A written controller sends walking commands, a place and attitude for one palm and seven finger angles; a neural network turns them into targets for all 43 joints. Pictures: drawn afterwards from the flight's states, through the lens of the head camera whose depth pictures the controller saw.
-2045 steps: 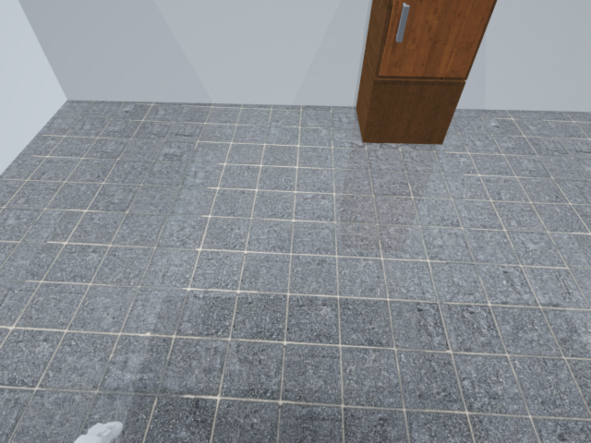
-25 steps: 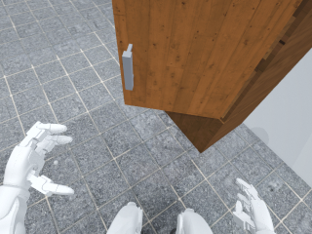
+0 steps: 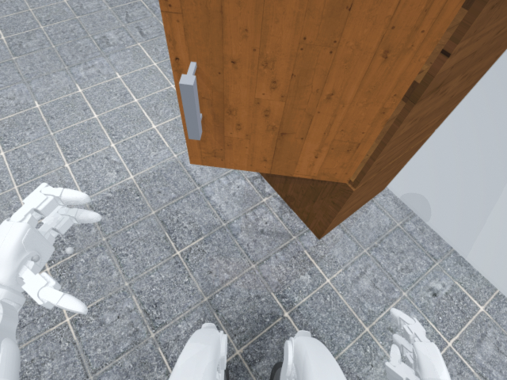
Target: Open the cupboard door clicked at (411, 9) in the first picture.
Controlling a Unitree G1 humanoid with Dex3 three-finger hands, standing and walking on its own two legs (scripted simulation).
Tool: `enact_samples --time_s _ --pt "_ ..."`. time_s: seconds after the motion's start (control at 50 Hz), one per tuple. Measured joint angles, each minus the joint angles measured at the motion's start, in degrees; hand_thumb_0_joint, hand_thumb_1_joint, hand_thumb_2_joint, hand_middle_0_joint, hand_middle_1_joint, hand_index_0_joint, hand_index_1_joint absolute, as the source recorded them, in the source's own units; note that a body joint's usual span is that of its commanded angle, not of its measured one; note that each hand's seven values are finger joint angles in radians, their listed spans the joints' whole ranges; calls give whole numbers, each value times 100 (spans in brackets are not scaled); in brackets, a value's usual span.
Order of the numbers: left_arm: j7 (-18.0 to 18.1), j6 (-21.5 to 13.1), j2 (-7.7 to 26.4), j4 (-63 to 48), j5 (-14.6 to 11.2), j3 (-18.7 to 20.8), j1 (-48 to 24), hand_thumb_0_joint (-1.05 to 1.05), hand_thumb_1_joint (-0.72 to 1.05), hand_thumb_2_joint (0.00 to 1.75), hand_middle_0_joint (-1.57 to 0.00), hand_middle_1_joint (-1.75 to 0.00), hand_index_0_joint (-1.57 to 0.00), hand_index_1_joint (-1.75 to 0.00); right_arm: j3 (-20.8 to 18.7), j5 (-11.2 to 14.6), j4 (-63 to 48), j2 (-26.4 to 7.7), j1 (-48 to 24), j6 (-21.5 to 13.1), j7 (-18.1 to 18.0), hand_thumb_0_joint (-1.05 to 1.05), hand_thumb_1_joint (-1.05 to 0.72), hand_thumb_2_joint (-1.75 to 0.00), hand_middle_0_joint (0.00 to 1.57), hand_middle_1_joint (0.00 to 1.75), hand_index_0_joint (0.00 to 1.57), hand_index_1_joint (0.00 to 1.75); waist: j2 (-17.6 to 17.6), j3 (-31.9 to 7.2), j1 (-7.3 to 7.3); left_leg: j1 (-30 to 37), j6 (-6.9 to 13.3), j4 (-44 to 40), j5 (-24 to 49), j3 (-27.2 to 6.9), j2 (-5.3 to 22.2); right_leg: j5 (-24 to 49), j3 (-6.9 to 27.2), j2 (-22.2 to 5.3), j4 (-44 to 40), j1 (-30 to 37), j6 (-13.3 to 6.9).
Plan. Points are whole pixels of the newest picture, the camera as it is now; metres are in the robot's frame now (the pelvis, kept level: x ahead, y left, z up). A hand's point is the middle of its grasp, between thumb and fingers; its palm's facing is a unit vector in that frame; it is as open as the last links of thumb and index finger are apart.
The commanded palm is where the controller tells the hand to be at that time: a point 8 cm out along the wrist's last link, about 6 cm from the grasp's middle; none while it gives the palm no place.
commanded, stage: raise the hand with hooked fingers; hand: left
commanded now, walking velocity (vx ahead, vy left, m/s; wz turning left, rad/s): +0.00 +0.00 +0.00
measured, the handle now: (194, 102) +0.60 +0.16 +0.02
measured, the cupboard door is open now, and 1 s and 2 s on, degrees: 47 47 47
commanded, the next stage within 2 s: move the hooked fingers beside the handle in 0.34 s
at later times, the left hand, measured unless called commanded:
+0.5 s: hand (71, 252) +0.28 +0.27 +0.04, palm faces -0.05 -1.00 -0.05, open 14.0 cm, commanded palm +0.27 +0.31 +0.04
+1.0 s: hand (101, 196) +0.37 +0.26 +0.03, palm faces -0.04 -1.00 -0.04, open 14.0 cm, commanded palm +0.35 +0.29 +0.03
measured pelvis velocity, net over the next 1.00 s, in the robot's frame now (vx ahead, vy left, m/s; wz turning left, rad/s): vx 0.00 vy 0.00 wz -0.01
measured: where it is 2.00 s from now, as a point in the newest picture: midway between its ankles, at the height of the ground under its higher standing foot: outside the picture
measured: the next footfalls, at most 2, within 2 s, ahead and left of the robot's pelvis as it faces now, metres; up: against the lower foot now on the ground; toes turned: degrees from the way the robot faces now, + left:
none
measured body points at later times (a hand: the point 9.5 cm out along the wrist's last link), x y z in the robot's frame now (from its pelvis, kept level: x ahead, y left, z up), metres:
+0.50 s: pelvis +0.00 -0.01 +0.00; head +0.10 +0.02 +0.44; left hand +0.27 +0.32 +0.04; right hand +0.17 -0.26 -0.08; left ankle +0.03 +0.08 -0.63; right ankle +0.03 -0.12 -0.63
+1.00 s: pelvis +0.00 +0.00 +0.00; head +0.12 +0.02 +0.43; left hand +0.36 +0.31 +0.04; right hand +0.13 -0.26 -0.10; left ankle +0.03 +0.08 -0.63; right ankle +0.03 -0.12 -0.63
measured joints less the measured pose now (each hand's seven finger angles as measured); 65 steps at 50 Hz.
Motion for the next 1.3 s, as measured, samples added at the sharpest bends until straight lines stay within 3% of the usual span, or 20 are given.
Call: enact_samples --time_s 0.18,0.5,0.62,0.88,0.98,1.1,1.3 --pt "160 -96 -38 164 17 55 -50 -1 -50 30 -30 -120 -30 -120 18 15 -43 6 12 11 -11 1 -90 -90 20 30 20 30 5 -6 -9 -5 -25 14 17 -6 -9 -14 -5 -10 57 -20 -33" --pt "46 -94 -45 254 1 16 -120 -1 -50 30 -30 -120 -31 -120 89 25 -74 44 -79 0 -60 1 -90 -90 20 30 21 30 9 -34 39 -25 -52 55 -8 -36 -1 -51 -29 2 104 -38 -61" --pt "108 -88 -60 483 116 -110 -590 -1 -50 30 -30 -120 -31 -120 96 13 22 -11 -103 -27 -124 1 -90 -90 20 30 21 30 6 -30 62 -148 -50 153 -37 -73 -17 -88 -66 -16 187 -137 -59" --pt "429 174 27 947 407 -175 -1445 -1 -50 30 -30 -120 -31 -120 109 5 35 47 1 239 -48 1 -90 -90 20 30 21 30 2 -69 -144 -189 -14 17 -11 58 3 -29 69 6 91 -247 -13" --pt "603 88 79 1325 489 -83 -1737 -1 -50 30 -30 -120 -30 -120 100 -1 77 36 100 352 -11 1 -90 -90 20 30 21 30 5 -56 -170 -222 -6 24 -27 65 2 -41 78 7 96 -282 -7" --pt "594 -64 30 1695 657 -279 -2185 -1 -50 30 -30 -120 -30 -120 77 -15 255 15 151 450 -13 1 -90 -90 20 30 21 30 10 -46 -175 -289 3 43 -33 45 -16 -50 59 -9 99 -329 7" --pt "834 -147 202 2503 977 -128 -3153 -2 -50 30 -30 -120 -30 -120 82 -77 306 44 157 676 29 1 -90 -90 20 30 21 30 -6 -3 -379 -469 -2 101 -50 75 24 -41 91 27 151 -529 3"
